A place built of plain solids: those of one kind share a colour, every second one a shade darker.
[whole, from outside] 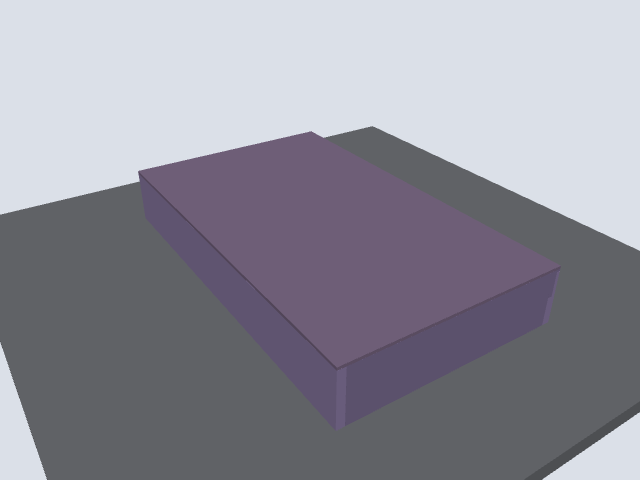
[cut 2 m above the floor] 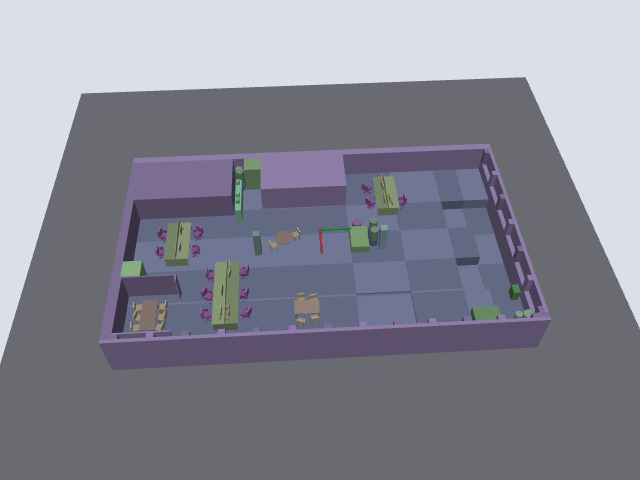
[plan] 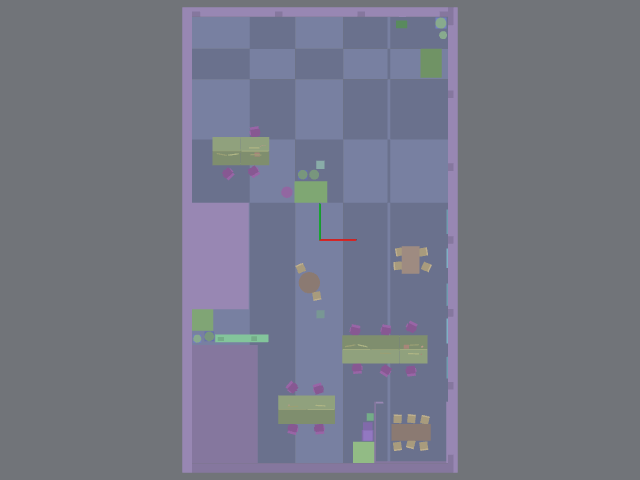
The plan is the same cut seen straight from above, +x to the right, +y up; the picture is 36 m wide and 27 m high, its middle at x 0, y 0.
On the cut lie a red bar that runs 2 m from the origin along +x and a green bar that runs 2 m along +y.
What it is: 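An open-plan office floor, part of it under refit; desks in benches, packed with the room that their use needs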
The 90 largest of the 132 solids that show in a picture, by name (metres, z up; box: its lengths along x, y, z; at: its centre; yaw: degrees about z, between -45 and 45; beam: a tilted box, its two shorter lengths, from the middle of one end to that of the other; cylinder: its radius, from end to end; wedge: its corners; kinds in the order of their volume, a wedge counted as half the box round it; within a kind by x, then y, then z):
{
 "floor_1": {"box": [3.25, 14.65, 1.18], "at": [-5.58, -5.22, 0.54]},
 "floor_2": {"box": [3.25, 3.55, 1.18], "at": [-5.58, 3.88, 0.54]},
 "floor_3": {"box": [3.25, 3.4, 1.18], "at": [-5.58, 7.35, 0.54]},
 "floor_4": {"box": [3.25, 1.7, 1.18], "at": [-5.58, 9.9, 0.54]},
 "floor_5": {"box": [3.25, 1.8, 1.18], "at": [-5.58, 11.65, 0.54]},
 "floor_6": {"box": [2.55, 14.65, 1.18], "at": [-2.67, -5.22, 0.54]},
 "floor_7": {"box": [2.55, 3.55, 1.18], "at": [-2.67, 3.88, 0.54]},
 "floor_8": {"box": [2.55, 3.4, 1.18], "at": [-2.67, 7.35, 0.54]},
 "floor_9": {"box": [2.55, 1.7, 0.31], "at": [-2.67, 9.9, 0.1]},
 "floor_10": {"box": [2.55, 1.8, 0.31], "at": [-2.67, 11.65, 0.1]},
 "floor_11": {"box": [2.7, 14.65, 1.18], "at": [-0.05, -5.22, 0.54]},
 "floor_12": {"box": [2.7, 3.55, 1.18], "at": [-0.05, 3.88, 0.54]},
 "floor_13": {"box": [2.7, 3.4, 1.18], "at": [-0.05, 7.35, 0.54]},
 "floor_14": {"box": [2.7, 1.7, 1.18], "at": [-0.05, 9.9, 0.54]},
 "floor_15": {"box": [2.7, 1.8, 0.31], "at": [-0.05, 11.65, 0.1]},
 "floor_16": {"box": [2.5, 14.65, 1.18], "at": [2.55, -5.22, 0.54]},
 "floor_17": {"box": [2.5, 3.55, 1.18], "at": [2.55, 3.88, 0.54]},
 "floor_18": {"box": [2.5, 3.4, 1.18], "at": [2.55, 7.35, 0.54]},
 "floor_19": {"box": [2.5, 1.7, 0.31], "at": [2.55, 9.9, 0.1]},
 "floor_20": {"box": [2.5, 1.8, 0.31], "at": [2.55, 11.65, 0.1]},
 "floor_21": {"box": [0.15, 1.7, 0.31], "at": [3.87, 9.9, 0.1]},
 "floor_22": {"box": [0.15, 1.8, 0.31], "at": [3.87, 11.65, 0.1]},
 "floor_23": {"box": [0.15, 14.65, 1.18], "at": [3.88, -5.23, 0.54]},
 "floor_24": {"box": [0.15, 3.55, 1.08], "at": [3.88, 3.88, 0.49]},
 "floor_25": {"box": [0.15, 3.4, 1.18], "at": [3.88, 7.35, 0.54]},
 "floor_26": {"box": [3.25, 14.65, 1.18], "at": [5.58, -5.23, 0.54]},
 "floor_27": {"box": [3.25, 3.55, 1.08], "at": [5.58, 3.88, 0.49]},
 "floor_28": {"box": [3.25, 3.4, 1.18], "at": [5.58, 7.35, 0.54]},
 "floor_29": {"box": [3.25, 1.7, 1.18], "at": [5.58, 9.9, 0.54]},
 "floor_30": {"box": [3.25, 1.8, 1.18], "at": [5.58, 11.65, 0.54]},
 "wall_1": {"box": [0.55, 26.2, 3.86], "at": [-7.47, 0.0, 1.88]},
 "wall_2": {"box": [0.47, 0.31, 1.68], "at": [-6.97, 12.71, 2.81]},
 "wall_3": {"box": [3.2, 6.0, 2.68], "at": [-5.6, -0.9, 2.47]},
 "wall_4": {"box": [3.7, 6.65, 2.68], "at": [-5.35, -9.22, 2.47]},
 "wall_5": {"box": [0.43, 0.31, 1.68], "at": [-4.63, 12.71, 2.81]},
 "wall_6": {"box": [0.43, 0.31, 1.68], "at": [-2.32, 12.71, 2.81]},
 "wall_7": {"box": [14.4, 0.55, 3.86], "at": [0.0, -12.82, 1.88]},
 "wall_8": {"box": [0.43, 0.31, 1.68], "at": [0.0, 12.71, 2.81]},
 "wall_9": {"box": [14.4, 0.55, 2.02], "at": [0.0, 12.82, 0.96]},
 "wall_10": {"box": [14.4, 0.24, 1.68], "at": [0.0, 12.98, 2.81]},
 "wall_11": {"box": [0.43, 0.31, 1.68], "at": [2.32, 12.71, 2.81]},
 "wall_12": {"box": [0.1, 3.45, 2.68], "at": [3.1, -10.82, 2.47]},
 "wall_13": {"box": [0.4, 0.1, 2.68], "at": [3.35, -9.15, 2.47]},
 "wall_14": {"box": [0.43, 0.31, 1.68], "at": [4.63, 12.71, 2.81]},
 "wall_15": {"box": [3.95, 0.1, 2.68], "at": [5.12, -12.5, 2.47]},
 "wall_16": {"box": [0.47, 0.31, 1.68], "at": [6.97, 12.71, 2.81]},
 "wall_17": {"box": [0.1, 3.45, 2.68], "at": [7.15, -10.82, 2.47]},
 "wall_18": {"box": [0.31, 1.02, 1.68], "at": [7.36, -12.59, 2.81]},
 "wall_19": {"box": [0.31, 0.43, 1.68], "at": [7.36, -10.25, 2.81]},
 "wall_20": {"box": [0.31, 0.43, 1.68], "at": [7.36, -8.2, 2.81]},
 "wall_21": {"box": [0.31, 0.43, 1.68], "at": [7.36, -4.1, 2.81]},
 "wall_22": {"box": [0.31, 0.43, 1.68], "at": [7.36, 0.0, 2.81]},
 "wall_23": {"box": [0.31, 0.43, 1.68], "at": [7.36, 4.1, 2.81]},
 "wall_24": {"box": [0.31, 0.43, 1.68], "at": [7.36, 6.15, 2.81]},
 "wall_25": {"box": [0.31, 0.43, 1.68], "at": [7.36, 8.2, 2.81]},
 "wall_26": {"box": [0.31, 0.43, 1.68], "at": [7.36, 10.25, 2.81]},
 "wall_27": {"box": [0.31, 1.02, 1.68], "at": [7.36, 12.59, 2.81]},
 "wall_28": {"box": [0.55, 26.2, 2.02], "at": [7.47, 0.0, 0.96]},
 "wall_29": {"box": [0.24, 26.2, 1.68], "at": [7.63, 0.0, 2.81]},
 "roof_1": {"box": [15.5, 26.2, 0.2], "at": [0.0, 0.0, 3.91]},
 "booth_1": {"box": [1.2, 1.2, 2.27], "at": [-6.6, -4.5, 2.26]},
 "booth_2": {"box": [1.2, 1.2, 2.23], "at": [2.45, -11.95, 2.24]},
 "stack_1": {"box": [1.85, 1.2, 0.59], "at": [-0.52, 2.7, 1.42]},
 "stack_2": {"box": [1.2, 1.64, 0.62], "at": [6.25, 9.94, 1.44]},
 "store_1": {"box": [3.0, 0.44, 1.14], "at": [-4.4, -5.53, 1.7]},
 "store_2": {"box": [0.4, 0.42, 1.18], "at": [2.83, -9.96, 1.72]},
 "plant_1": {"cylinder": 0.23, "from": [-6.9, -5.55, 1.72], "to": [-6.9, -5.55, 2.46]},
 "plant_2": {"cylinder": 0.27, "from": [-6.22, -5.42, 1.75], "to": [-6.22, -5.42, 2.82]},
 "plant_3": {"cylinder": 0.27, "from": [-0.97, 3.67, 1.77], "to": [-0.97, 3.67, 2.73]},
 "plant_4": {"cylinder": 0.28, "from": [-0.33, 3.67, 1.71], "to": [-0.33, 3.67, 2.58]},
 "plant_5": {"cylinder": 0.31, "from": [6.8, 12.2, 1.68], "to": [6.8, 12.2, 2.44]},
 "plant_6": {"cylinder": 0.23, "from": [6.92, 11.53, 1.68], "to": [6.92, 11.53, 2.66]},
 "column_1": {"box": [0.46, 0.46, 2.68], "at": [0.03, -4.18, 2.47]},
 "column_2": {"box": [0.46, 0.46, 2.68], "at": [0.03, 4.23, 2.47]},
 "radiator_1": {"box": [0.09, 1.23, 0.58], "at": [7.16, -7.17, 1.55]},
 "radiator_2": {"box": [0.09, 1.41, 0.58], "at": [7.16, -5.12, 1.55]},
 "radiator_3": {"box": [0.09, 1.25, 0.58], "at": [7.16, -3.07, 1.55]},
 "radiator_4": {"box": [0.09, 1.37, 0.58], "at": [7.16, 1.03, 1.55]},
 "copier_1": {"box": [0.54, 0.44, 0.96], "at": [2.68, -10.47, 1.61]},
 "copier_2": {"box": [0.52, 0.58, 0.14], "at": [2.69, -11.0, 2.22]},
 "chest_1": {"box": [0.64, 0.44, 0.83], "at": [4.59, 12.13, 1.54]},
 "desk_1": {"box": [1.6, 0.8, 0.032], "at": [2.05, -5.75, 1.84]},
 "desk_2": {"box": [1.6, 0.8, 0.032], "at": [3.65, -6.55, 1.84]},
 "desk_3": {"box": [1.6, 0.8, 0.032], "at": [3.65, -5.75, 1.84]},
 "desk_4": {"box": [1.6, 0.8, 0.032], "at": [5.25, -6.55, 1.84]},
 "desk_5": {"box": [1.6, 0.8, 0.032], "at": [5.25, -5.75, 1.84]},
 "drum_1": {"cylinder": 0.32, "from": [-1.86, 2.68, 1.13], "to": [-1.86, 2.68, 1.67]},
 "tub_1": {"cylinder": 0.28, "from": [-0.33, 3.67, 1.13], "to": [-0.33, 3.67, 1.71]},
 "table_1": {"box": [1.0, 1.55, 0.03], "at": [5.1, -1.12, 1.85]},
 "table_2": {"box": [2.2, 0.94, 0.04], "at": [5.12, -10.82, 1.85]}
}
